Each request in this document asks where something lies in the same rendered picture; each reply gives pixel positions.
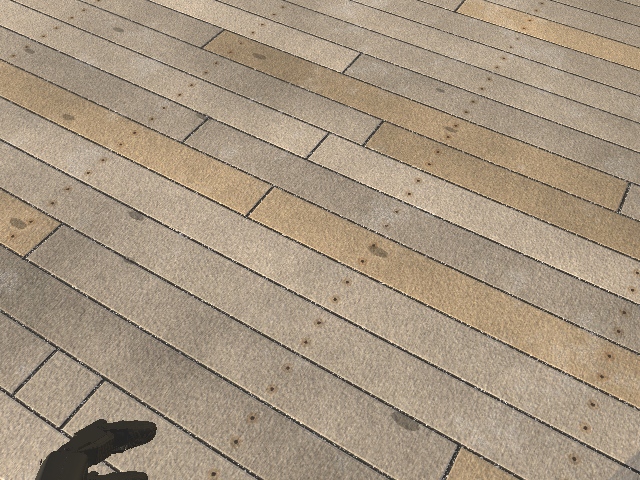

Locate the left robot hand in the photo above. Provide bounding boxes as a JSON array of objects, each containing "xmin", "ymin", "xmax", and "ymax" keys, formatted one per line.
[{"xmin": 35, "ymin": 419, "xmax": 157, "ymax": 480}]

